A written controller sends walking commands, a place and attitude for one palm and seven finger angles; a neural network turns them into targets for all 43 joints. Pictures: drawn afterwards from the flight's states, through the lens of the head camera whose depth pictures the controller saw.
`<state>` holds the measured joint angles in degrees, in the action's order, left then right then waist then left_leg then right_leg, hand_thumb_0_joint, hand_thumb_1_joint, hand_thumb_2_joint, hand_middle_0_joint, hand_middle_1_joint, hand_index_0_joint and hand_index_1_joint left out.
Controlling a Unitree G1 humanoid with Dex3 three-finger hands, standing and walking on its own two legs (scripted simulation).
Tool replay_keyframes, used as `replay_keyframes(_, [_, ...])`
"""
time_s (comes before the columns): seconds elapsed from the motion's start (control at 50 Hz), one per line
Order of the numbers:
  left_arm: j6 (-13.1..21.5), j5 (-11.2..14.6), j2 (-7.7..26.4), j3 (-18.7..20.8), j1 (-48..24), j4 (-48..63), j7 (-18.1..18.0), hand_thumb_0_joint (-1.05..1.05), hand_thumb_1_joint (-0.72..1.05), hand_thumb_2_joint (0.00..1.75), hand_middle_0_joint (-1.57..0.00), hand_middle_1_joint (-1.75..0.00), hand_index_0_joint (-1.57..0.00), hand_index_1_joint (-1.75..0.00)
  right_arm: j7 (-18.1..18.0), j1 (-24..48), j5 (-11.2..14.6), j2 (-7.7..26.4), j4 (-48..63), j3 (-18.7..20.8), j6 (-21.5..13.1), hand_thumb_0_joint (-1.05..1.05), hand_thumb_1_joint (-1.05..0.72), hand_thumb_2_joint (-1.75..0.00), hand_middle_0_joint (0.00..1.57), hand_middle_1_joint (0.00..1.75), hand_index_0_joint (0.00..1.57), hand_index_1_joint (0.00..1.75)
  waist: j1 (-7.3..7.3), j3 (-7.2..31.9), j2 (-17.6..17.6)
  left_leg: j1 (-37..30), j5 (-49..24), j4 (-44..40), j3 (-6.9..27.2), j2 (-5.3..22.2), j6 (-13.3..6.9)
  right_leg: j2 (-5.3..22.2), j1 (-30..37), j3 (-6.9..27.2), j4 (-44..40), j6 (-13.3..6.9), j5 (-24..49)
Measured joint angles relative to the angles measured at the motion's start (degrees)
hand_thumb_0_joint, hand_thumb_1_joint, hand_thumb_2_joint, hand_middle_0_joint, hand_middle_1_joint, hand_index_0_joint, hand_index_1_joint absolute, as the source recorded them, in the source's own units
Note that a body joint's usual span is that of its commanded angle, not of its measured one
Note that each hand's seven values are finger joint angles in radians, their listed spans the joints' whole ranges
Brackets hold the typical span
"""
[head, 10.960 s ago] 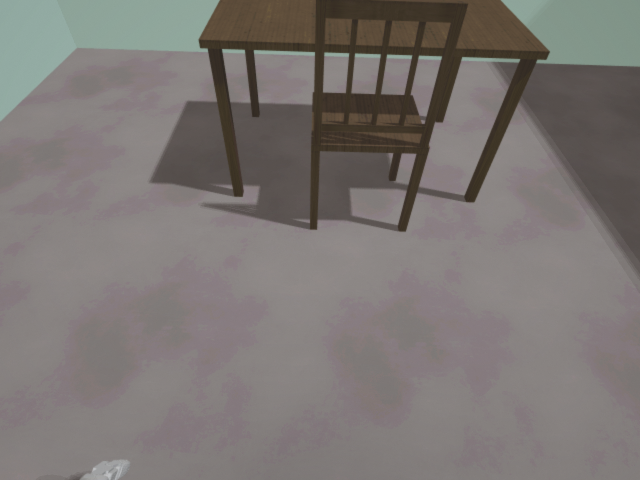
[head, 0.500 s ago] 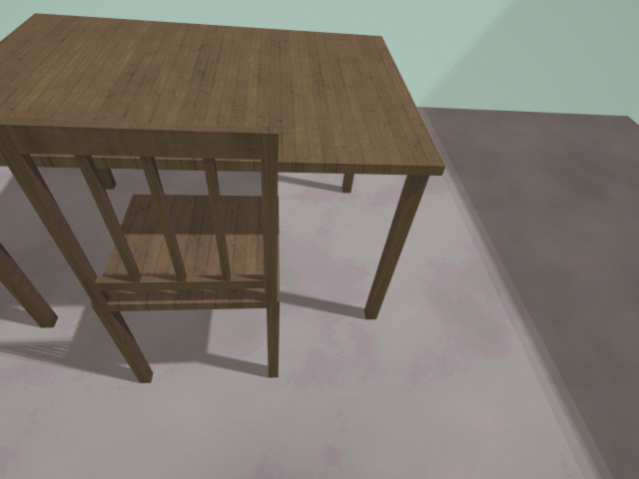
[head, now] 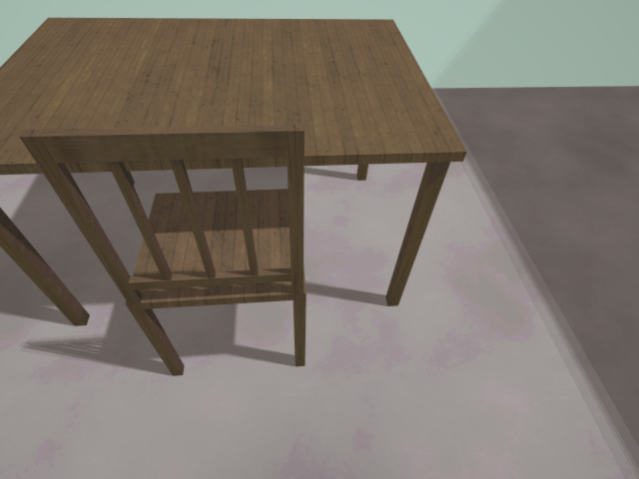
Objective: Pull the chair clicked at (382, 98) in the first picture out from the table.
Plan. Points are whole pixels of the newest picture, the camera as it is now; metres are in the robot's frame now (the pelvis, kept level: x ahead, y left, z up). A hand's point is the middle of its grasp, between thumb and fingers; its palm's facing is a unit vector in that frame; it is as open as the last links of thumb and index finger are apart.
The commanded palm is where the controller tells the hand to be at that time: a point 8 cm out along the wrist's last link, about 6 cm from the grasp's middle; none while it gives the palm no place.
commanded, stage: look again from close up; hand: left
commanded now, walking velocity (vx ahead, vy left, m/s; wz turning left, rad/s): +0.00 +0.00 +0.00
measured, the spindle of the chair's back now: (196, 225) +0.56 +0.27 -0.08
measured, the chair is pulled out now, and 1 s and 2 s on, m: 0.00 0.00 0.00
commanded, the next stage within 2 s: shuffle to correct the standing spot in 0.28 s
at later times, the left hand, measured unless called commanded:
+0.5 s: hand out of the picture -0.05 +0.12 -0.18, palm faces +0.04 -0.99 -0.15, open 7.4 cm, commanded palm none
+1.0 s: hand out of the picture +0.02 +0.03 -0.18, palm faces +0.20 -0.97 -0.13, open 7.4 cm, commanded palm none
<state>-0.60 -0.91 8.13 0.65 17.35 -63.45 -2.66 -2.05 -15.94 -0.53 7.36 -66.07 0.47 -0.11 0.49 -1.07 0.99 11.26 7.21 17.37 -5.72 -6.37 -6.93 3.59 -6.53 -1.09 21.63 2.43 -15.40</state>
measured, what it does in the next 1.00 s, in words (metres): walks ahead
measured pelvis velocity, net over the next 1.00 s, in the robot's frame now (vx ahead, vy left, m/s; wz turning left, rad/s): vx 0.12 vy -0.09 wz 0.14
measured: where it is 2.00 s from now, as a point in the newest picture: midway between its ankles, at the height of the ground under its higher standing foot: outside the picture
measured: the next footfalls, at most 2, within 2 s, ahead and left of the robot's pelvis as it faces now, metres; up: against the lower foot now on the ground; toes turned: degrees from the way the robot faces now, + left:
left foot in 1.06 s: +0.22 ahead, +0.00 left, +0.00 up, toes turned +17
right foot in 1.46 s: +0.37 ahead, -0.29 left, +0.00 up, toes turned +2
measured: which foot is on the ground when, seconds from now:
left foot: down 0.00-0.70, up 0.72-1.00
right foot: down 0.00-1.00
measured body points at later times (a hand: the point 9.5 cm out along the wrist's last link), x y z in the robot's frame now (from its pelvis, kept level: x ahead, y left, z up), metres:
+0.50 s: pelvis +0.01 -0.03 +0.00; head +0.02 -0.02 +0.45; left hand -0.05 +0.17 -0.16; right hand +0.00 -0.25 -0.16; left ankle +0.03 +0.03 -0.74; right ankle -0.04 -0.15 -0.74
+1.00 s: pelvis +0.12 -0.09 -0.01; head +0.16 -0.09 +0.43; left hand +0.01 +0.08 -0.16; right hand +0.19 -0.31 -0.18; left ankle +0.15 +0.01 -0.71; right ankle -0.01 -0.15 -0.74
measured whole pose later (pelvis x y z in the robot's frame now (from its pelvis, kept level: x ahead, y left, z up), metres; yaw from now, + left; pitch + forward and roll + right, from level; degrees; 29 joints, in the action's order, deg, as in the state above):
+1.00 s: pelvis +0.12 -0.09 -0.01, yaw +8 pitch +2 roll +1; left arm 2.5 -1.6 3.4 -0.3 25.3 -64.8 -1.9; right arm -1.7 -11.3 -1.2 9.4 -62.1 2.3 -0.3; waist -0.6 -3.3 -0.2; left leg 28.6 18.7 46.7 -8.4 2.4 -2.6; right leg -3.3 1.6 -10.0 19.6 -5.0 -23.5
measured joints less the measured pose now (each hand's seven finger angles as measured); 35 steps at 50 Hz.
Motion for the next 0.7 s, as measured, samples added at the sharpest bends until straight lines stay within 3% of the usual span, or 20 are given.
replay_keyframes(0.28, [0.3, -0.2, -1.9, -1.0, 5.8, -2.8, 0.0, 0.01, 0.91, 0.9, -0.2, -0.3, -0.2, -0.3, 0.1, 0.8, 0.3, 0.9, 0.0, -0.2, 0.1, 0.0, -0.92, -0.9, 0.2, 0.3, 0.2, 0.29, -1.0, 0.3, 0.1, -0.1, -0.2, -0.4, 0.5, 0.3, 0.5, -0.4, 0.0, -0.4, -0.1, -0.2, -0.2])
replay_keyframes(0.46, [0.8, -0.2, -2.3, -1.3, 5.6, -2.8, -0.1, 0.01, 0.91, 0.9, -0.2, -0.3, -0.2, -0.3, 0.0, 0.5, 0.3, 0.9, -0.2, -0.5, -0.3, 0.0, -0.92, -0.9, 0.2, 0.3, 0.2, 0.29, -0.57, 1.1, -0.1, -0.2, 1.0, 0.9, 0.6, 1.0, 1.1, -1.0, 0.3, -0.5, 0.8, -1.1, -1.2])
replay_keyframes(0.62, [-0.4, -1.1, -1.1, 0.0, 4.4, -0.4, 1.4, 0.01, 0.91, 0.9, -0.2, -0.3, -0.2, -0.3, -0.1, -2.0, -0.4, 0.1, 0.4, 1.1, 0.0, 0.0, -0.91, -0.9, 0.2, 0.3, 0.2, 0.3, 0.5, 2.9, 0.4, 2.0, 3.2, 3.6, 1.8, 1.3, 2.1, -1.9, -5.2, -1.6, 9.8, -3.4, -8.2])
replay_keyframes(0.7, [0.2, -1.1, -0.9, 0.9, 4.0, 1.2, 1.9, 0.01, 0.91, 0.9, -0.2, -0.3, -0.2, -0.3, -0.2, -3.8, -0.5, 1.0, 0.5, 1.8, 0.1, 0.0, -0.91, -0.9, 0.2, 0.3, 0.2, 0.3, 0.48, 2.8, -1.1, 3.8, 6.7, 8.5, 3.9, 2.7, 3.8, -3.5, -4.3, -3.4, 5.7, -4.9, -3.3])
